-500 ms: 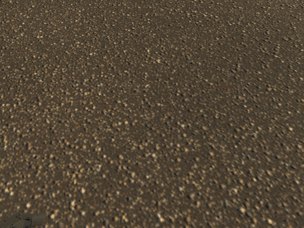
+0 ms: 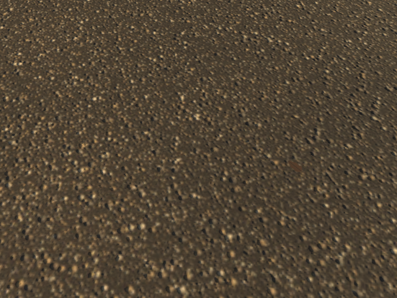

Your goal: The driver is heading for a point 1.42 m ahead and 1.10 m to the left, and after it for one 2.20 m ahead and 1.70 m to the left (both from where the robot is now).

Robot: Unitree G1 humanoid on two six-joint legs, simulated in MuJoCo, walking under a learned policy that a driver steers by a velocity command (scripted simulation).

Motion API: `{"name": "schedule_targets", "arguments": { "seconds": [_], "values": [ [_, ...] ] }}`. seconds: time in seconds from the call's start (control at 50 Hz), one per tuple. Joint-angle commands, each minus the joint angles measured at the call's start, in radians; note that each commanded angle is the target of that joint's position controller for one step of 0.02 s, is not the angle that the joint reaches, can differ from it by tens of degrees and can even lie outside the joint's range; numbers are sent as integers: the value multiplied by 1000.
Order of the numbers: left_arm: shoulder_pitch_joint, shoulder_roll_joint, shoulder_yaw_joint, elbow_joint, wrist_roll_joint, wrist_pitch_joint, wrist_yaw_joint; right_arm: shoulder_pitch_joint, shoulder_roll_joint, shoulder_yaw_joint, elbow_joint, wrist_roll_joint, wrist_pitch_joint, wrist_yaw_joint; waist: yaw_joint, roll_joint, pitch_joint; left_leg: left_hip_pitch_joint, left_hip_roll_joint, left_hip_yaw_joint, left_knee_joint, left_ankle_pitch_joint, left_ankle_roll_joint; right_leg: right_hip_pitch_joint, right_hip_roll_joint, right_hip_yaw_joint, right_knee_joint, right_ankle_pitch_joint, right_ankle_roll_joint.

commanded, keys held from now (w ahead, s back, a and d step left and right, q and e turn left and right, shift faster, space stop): q+shift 1.00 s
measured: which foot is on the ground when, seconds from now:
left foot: up 0.00-0.10, down 0.12-0.60, up 0.62-1.00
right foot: down 0.00-0.12, up 0.14-0.56, down 0.58-1.00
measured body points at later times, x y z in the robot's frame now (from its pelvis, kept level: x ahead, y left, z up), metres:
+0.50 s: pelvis +0.20 +0.00 +0.00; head +0.24 +0.03 +0.44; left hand +0.27 +0.32 -0.10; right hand +0.48 -0.21 -0.07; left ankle +0.24 +0.08 -0.74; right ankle +0.36 -0.12 -0.71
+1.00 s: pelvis +0.26 -0.03 +0.00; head +0.28 +0.01 +0.45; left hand +0.12 +0.25 -0.10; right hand +0.58 -0.05 -0.09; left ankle +0.15 +0.06 -0.70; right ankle +0.36 -0.10 -0.74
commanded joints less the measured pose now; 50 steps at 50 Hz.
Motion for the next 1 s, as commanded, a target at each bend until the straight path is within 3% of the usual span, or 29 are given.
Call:
{"name": "schedule_targets", "arguments": {
  "seconds": [0.02,0.06,0.08,0.1,0.12,0.14,0.16,0.18,0.2,0.22,0.28,0.32,0.38,0.44,0.5,0.56,0.58,0.6,0.62,0.64,0.66,0.68,0.7,0.76,0.8,0.86,0.94,1.0],
  "values": [
    [-73,172,48,-65,-11,12,31,26,-54,-16,-60,-4,-8,44,-25,-101,-121,212,-39,64,-127,110,18,-17,-237,-18,3,706,-50],
    [-110,190,58,-79,-23,40,41,119,-106,-41,-52,-8,4,56,-78,-118,-155,276,-92,101,-106,-18,53,26,-257,-21,143,865,-29],
    [-135,194,61,-92,-30,54,44,206,-133,-56,-38,-8,13,51,-121,-125,-178,349,-126,117,-92,-89,77,14,-254,-24,260,938,-13],
    [-166,180,57,-106,-36,63,42,345,-173,-80,-12,-6,18,39,-197,-90,-223,510,-150,91,-151,-86,118,-57,-223,-21,469,860,17],
    [-153,135,43,-114,-22,62,27,365,-220,-94,-14,-3,18,13,-193,90,-202,627,-81,-55,-208,285,161,-205,-112,-14,748,369,82],
    [-18,29,20,-132,11,60,-1,256,-265,-93,-75,-32,14,-5,-29,325,-223,802,114,-537,-217,584,379,-554,125,94,1132,-385,167],
    [92,101,17,-129,-8,41,-21,179,-299,-96,-144,-55,4,4,-29,238,-476,907,245,-873,-392,233,496,-604,119,350,1261,-363,156],
    [-8,178,30,-137,-26,35,-25,118,-247,-93,-186,-35,6,4,-58,81,-415,842,218,-809,-432,-87,447,-627,63,366,1219,-279,121],
    [-109,180,35,-153,-16,38,-16,85,-185,-78,-188,-2,14,-4,-51,-71,-272,695,158,-708,-448,-242,377,-649,26,355,1115,-202,107],
    [-148,170,35,-157,-2,49,-4,60,-150,-65,-196,17,21,-15,-36,-117,-234,593,117,-640,-456,-298,333,-618,-6,356,1016,-154,100],
    [-161,131,33,-145,-2,65,-3,30,-142,-68,-219,1,51,-43,-15,-26,-174,460,-2,-498,-454,-204,257,-507,-2,331,738,-107,111],
    [-175,104,29,-133,-4,63,0,65,-173,-82,-218,0,69,-60,-33,-9,-203,476,-14,-485,-426,-86,251,-487,22,322,624,-87,139],
    [-189,113,35,-121,-14,67,5,50,-191,-92,-232,9,98,-80,-45,38,-228,472,-30,-499,-410,-183,221,-467,28,341,524,6,162],
    [-220,119,41,-119,-17,60,4,32,-181,-91,-244,8,115,-83,-67,97,-202,449,-57,-529,-408,-316,197,-434,35,348,434,48,163],
    [-235,132,50,-118,-20,38,-5,23,-177,-92,-254,5,122,-76,-82,135,-194,475,-60,-586,-373,-298,190,-381,40,357,310,39,147],
    [-174,165,70,-92,-25,20,-16,-12,-174,-91,-272,14,125,-70,-50,148,-197,478,-85,-638,-305,-287,160,-247,16,352,90,121,120],
    [-153,184,78,-83,-22,19,-15,-1,-150,-82,-273,20,125,-67,-45,87,-213,427,-133,-596,-222,-442,127,-140,-58,374,-13,209,91],
    [-173,232,85,-103,-8,31,-9,87,-93,-64,-259,13,126,-62,-95,-89,-262,315,-222,-458,-19,-702,86,-4,-265,538,-10,238,3],
    [-184,263,87,-113,31,43,-8,71,-131,-74,-295,18,117,-54,-108,-305,-207,150,-296,-277,197,-752,39,-63,-394,733,-61,280,-128],
    [-203,216,83,-128,31,41,-3,71,-226,-98,-281,7,107,-47,-101,-263,-175,103,-200,-247,346,-673,-4,-105,-431,738,-65,240,-167],
    [-239,170,69,-144,16,45,7,79,-249,-106,-255,11,111,-45,-97,-200,-148,94,-163,-222,399,-593,-20,-124,-367,617,-47,172,-136],
    [-248,152,61,-154,3,54,18,95,-227,-103,-230,9,122,-49,-91,-154,-136,83,-150,-200,461,-536,-34,-127,-307,525,-33,138,-101],
    [-248,155,58,-156,-6,62,27,113,-200,-94,-225,6,128,-49,-82,-138,-117,55,-139,-171,536,-499,-46,-129,-288,472,-31,163,-94],
    [-189,166,52,-145,11,77,38,57,-155,-72,-256,22,126,-48,-35,-152,-104,1,-71,-68,526,-444,-73,-85,-267,337,-48,272,-117],
    [-144,180,56,-135,15,84,37,13,-142,-65,-276,22,123,-50,1,-170,-123,-26,-25,-46,464,-439,-96,-8,-296,309,-52,302,-141],
    [-123,206,68,-124,12,89,27,-6,-119,-56,-287,16,120,-45,17,-178,-150,-2,18,-29,361,-449,-105,44,-337,258,-53,334,-159],
    [-152,230,83,-118,4,88,6,-8,-97,-49,-283,9,125,-34,5,-184,-163,136,30,23,193,-436,-75,-4,-363,151,-48,350,-144],
    [-156,243,96,-105,-19,79,-14,-4,-105,-57,-279,11,142,-23,-10,-196,-170,242,12,66,55,-452,-34,-13,-393,95,-7,405,-116]
  ]
}}
Keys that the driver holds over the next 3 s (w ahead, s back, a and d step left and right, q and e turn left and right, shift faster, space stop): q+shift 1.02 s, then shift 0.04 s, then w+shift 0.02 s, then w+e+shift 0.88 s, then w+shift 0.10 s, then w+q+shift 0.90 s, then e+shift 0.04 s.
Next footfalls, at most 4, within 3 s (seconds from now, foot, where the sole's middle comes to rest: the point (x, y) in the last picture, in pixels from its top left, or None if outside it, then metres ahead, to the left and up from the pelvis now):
0.12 left None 0.28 0.09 -0.78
0.58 right None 0.39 -0.07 -0.78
1.08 left None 0.16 0.08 -0.78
1.64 right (133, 250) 0.58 0.29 -0.78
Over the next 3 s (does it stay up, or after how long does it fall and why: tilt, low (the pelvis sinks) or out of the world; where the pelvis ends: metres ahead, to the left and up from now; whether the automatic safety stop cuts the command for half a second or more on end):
stays up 1.30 0.93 -0.04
